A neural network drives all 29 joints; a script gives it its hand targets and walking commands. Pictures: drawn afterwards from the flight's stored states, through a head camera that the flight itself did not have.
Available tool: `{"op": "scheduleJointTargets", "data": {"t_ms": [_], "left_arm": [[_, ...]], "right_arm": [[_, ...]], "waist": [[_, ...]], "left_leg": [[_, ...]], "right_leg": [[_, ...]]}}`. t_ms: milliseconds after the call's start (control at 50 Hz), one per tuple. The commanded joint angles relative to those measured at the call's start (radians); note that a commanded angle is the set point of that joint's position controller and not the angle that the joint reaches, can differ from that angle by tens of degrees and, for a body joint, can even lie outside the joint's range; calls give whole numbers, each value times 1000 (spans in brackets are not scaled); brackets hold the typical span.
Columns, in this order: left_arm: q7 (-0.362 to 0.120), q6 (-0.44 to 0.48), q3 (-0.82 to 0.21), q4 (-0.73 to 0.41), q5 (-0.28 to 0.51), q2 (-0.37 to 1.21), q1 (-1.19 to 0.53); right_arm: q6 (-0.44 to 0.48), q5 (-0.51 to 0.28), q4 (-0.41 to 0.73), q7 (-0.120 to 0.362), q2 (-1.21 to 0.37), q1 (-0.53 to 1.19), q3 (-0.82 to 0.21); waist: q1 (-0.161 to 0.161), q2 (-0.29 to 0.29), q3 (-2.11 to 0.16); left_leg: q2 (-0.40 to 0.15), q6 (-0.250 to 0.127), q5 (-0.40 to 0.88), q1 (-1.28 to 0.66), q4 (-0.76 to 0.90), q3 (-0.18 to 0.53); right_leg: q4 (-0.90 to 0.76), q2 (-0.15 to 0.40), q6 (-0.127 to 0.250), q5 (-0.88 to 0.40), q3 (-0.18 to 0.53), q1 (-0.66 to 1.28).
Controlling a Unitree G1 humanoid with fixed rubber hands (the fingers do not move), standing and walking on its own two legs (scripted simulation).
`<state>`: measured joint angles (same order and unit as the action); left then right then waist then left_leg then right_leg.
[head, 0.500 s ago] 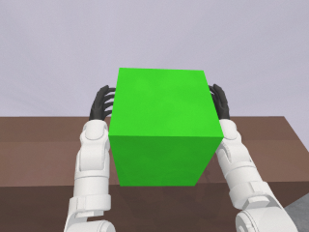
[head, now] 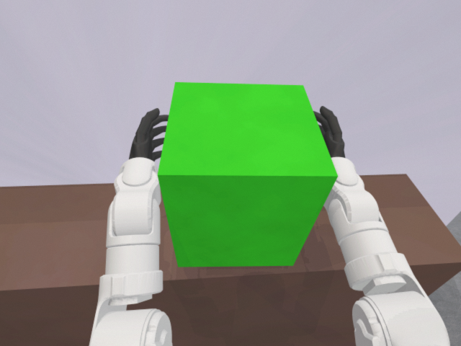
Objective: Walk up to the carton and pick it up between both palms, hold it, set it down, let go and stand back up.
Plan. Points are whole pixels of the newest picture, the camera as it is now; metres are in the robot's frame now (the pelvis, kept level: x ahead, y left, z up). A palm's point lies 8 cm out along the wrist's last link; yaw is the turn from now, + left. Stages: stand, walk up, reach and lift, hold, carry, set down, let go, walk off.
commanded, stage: reach and lift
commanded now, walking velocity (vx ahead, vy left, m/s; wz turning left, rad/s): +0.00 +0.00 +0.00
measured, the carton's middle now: (238, 180) +0.36 +0.01 +0.13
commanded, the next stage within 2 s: hold in 1.38 s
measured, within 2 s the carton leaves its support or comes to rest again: neither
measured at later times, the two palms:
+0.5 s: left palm (140, 146) +0.35 +0.16 +0.21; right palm (340, 135) +0.37 -0.14 +0.22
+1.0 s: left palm (139, 131) +0.36 +0.16 +0.23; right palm (347, 113) +0.37 -0.14 +0.26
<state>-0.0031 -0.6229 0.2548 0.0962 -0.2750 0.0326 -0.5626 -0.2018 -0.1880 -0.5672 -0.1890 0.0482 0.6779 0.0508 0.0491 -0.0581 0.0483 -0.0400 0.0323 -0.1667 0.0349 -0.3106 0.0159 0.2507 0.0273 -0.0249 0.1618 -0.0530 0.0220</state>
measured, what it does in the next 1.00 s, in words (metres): stands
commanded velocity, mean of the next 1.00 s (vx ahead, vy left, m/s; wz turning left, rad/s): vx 0.00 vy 0.00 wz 0.00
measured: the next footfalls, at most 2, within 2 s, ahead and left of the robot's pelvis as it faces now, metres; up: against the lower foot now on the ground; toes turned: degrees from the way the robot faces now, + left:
none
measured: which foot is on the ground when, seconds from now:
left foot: down 0.00-1.00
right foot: down 0.00-1.00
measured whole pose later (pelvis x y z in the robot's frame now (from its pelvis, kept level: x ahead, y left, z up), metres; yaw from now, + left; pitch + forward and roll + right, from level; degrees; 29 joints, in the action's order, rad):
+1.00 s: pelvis -0.01 +0.00 +0.00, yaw +1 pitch -4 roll -1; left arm 0.02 -0.80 0.28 0.25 -0.18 -0.05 -0.74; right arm -0.48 -0.32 -0.71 -0.25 0.13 0.95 0.01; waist 0.07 -0.03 -0.10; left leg -0.04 0.04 -0.17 0.12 -0.36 0.04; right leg 0.30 0.02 -0.02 0.17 -0.05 -0.06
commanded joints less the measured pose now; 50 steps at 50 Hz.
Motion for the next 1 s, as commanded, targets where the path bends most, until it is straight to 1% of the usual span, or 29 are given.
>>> {"op": "scheduleJointTargets", "data": {"t_ms": [0, 40, 60, 80, 100, 180, 220, 260, 280, 300, 320, 340, 360, 380, 420, 460, 480, 520, 560, 600, 640, 660, 700, 720, 780, 860, 900, 940, 980], "left_arm": [[-121, 48, -464, -94, 117, 527, -685], [-130, 35, -464, -105, 116, 540, -706], [-137, 25, -438, -40, 104, 521, -705], [-123, 42, -479, -189, 141, 555, -730], [-124, 30, -481, -111, 129, 550, -747], [-110, 23, -485, -135, 159, 537, -758], [-126, -8, -430, -51, 122, 512, -716], [-120, 3, -472, -195, 149, 550, -815], [-122, -8, -463, -127, 145, 545, -816], [-115, -3, -480, -164, 171, 552, -852], [-119, -21, -469, -81, 163, 527, -825], [-121, -28, -442, -67, 143, 522, -816], [-119, -26, -432, -108, 144, 522, -848], [-124, -35, -429, -65, 138, 519, -870], [-123, -33, -441, -104, 160, 545, -887], [-113, -24, -469, -117, 180, 554, -954], [-108, -26, -468, -83, 185, 550, -944], [-108, -30, -441, -15, 175, 530, -980], [-105, -26, -441, -21, 184, 543, -984], [-97, -24, -430, 5, 194, 541, -1005], [-88, -18, -443, -50, 216, 546, -1023], [-87, -27, -433, -18, 209, 544, -1006], [-92, -36, -423, -34, 215, 529, -1006], [-94, -41, -428, -29, 215, 533, -997], [-96, -54, -421, -45, 219, 531, -1025], [-89, -47, -435, -49, 236, 530, -1077], [-91, -60, -414, 8, 223, 527, -1079], [-89, -61, -419, -42, 233, 528, -1055], [-98, -71, -426, -55, 243, 520, -1074]], "right_arm": [[21, -63, 318, 77, -540, 718, -414], [-3, -63, 298, 72, -545, 720, -411], [-19, -57, 264, 74, -533, 727, -376], [1, -93, 387, 80, -556, 767, -414], [-20, -85, 303, 78, -551, 760, -412], [-49, -137, 346, 72, -578, 795, -450], [-89, -116, 262, 65, -572, 749, -421], [-85, -145, 329, 75, -583, 800, -416], [-100, -144, 291, 76, -577, 803, -422], [-97, -154, 329, 77, -583, 834, -433], [-114, -148, 282, 73, -576, 820, -426], [-128, -130, 243, 71, -576, 807, -403], [-130, -146, 270, 70, -591, 834, -409], [-146, -136, 214, 68, -596, 834, -400], [-148, -160, 270, 72, -615, 876, -404], [-148, -169, 294, 73, -626, 926, -398], [-158, -162, 272, 74, -618, 924, -396], [-180, -140, 165, 77, -607, 911, -345], [-182, -140, 150, 85, -612, 909, -338], [-181, -158, 152, 84, -616, 949, -347], [-180, -200, 199, 78, -635, 983, -381], [-196, -211, 159, 74, -635, 961, -388], [-209, -230, 183, 63, -633, 973, -404], [-219, -232, 168, 59, -627, 959, -388], [-239, -251, 177, 55, -617, 973, -374], [-248, -263, 187, 59, -634, 1005, -383], [-267, -255, 119, 59, -634, 1005, -356], [-270, -282, 166, 55, -647, 1002, -390], [-283, -293, 161, 47, -621, 998, -378]], "waist": [[18, 67, -445], [29, 93, -431], [41, 89, -370], [22, 69, -508], [38, 85, -480], [8, 63, -508], [28, 63, -396], [17, 81, -470], [27, 83, -458], [22, 75, -528], [35, 81, -466], [36, 65, -426], [13, 55, -441], [32, 65, -396], [21, 84, -469], [30, 104, -534], [30, 85, -539], [44, 89, -447], [46, 85, -479], [38, 83, -516], [19, 96, -570], [20, 90, -551], [14, 73, -549], [27, 82, -543], [28, 103, -529], [31, 78, -568], [34, 110, -508], [26, 100, -563], [45, 109, -546]], "left_leg": [[87, 15, 352, -151, -20, -55], [87, 18, 345, -148, -21, -54], [88, 15, 291, -116, -14, -51], [88, 8, 363, -144, -22, -43], [86, 26, 365, -151, -29, -39], [88, 23, 377, -142, -36, -34], [99, 6, 313, -105, -17, -44], [90, 17, 362, -120, -28, -34], [89, 21, 345, -119, -23, -31], [83, 20, 361, -143, -35, -28], [90, 23, 331, -125, -33, -35], [92, 9, 273, -102, -12, -36], [91, 3, 259, -88, -8, -37], [93, -3, 220, -60, 4, -33], [91, 10, 270, -94, -5, -38], [91, 10, 280, -105, -30, -26], [86, 14, 285, -116, -30, -23], [91, 4, 171, -66, -4, -26], [90, 0, 159, -62, 3, -25], [90, -3, 197, -76, -10, -19], [89, 3, 251, -81, -21, -20], [94, 9, 266, -88, -24, -25], [94, 3, 293, -87, -33, -13], [97, 2, 278, -81, -28, -15], [98, 10, 257, -66, -34, -16], [100, 4, 260, -66, -41, -4], [95, 14, 227, -54, -28, -6], [95, 12, 288, -63, -39, -3], [102, 23, 314, -67, -51, -4]], "right_leg": [[21, -81, -36, -303, -40, 109], [21, -79, -32, -289, -37, 106], [12, -75, -31, -234, -38, 71], [30, -90, -32, -320, -43, 122], [32, -87, -36, -305, -44, 101], [38, -96, -40, -339, -32, 121], [24, -80, -44, -306, -23, 105], [39, -92, -32, -289, -41, 86], [25, -91, -39, -268, -33, 83], [36, -96, -39, -283, -33, 78], [32, -91, -41, -276, -31, 71], [20, -89, -40, -230, -24, 59], [24, -89, -42, -232, -20, 67], [20, -83, -41, -197, -21, 53], [31, -84, -38, -233, -28, 61], [42, -92, -34, -236, -26, 52], [37, -95, -32, -225, -33, 48], [20, -88, -30, -110, -31, -12], [24, -82, -30, -103, -33, -2], [29, -86, -34, -140, -24, -5], [45, -94, -41, -201, -17, 22], [43, -96, -44, -217, -18, 24], [43, -99, -48, -239, -13, 37], [37, -98, -48, -227, -11, 31], [37, -100, -44, -210, -13, 13], [49, -104, -47, -214, -11, 4], [36, -101, -45, -171, -10, -27], [53, -106, -47, -260, -4, 8], [54, -111, -50, -281, -1, 18]]}}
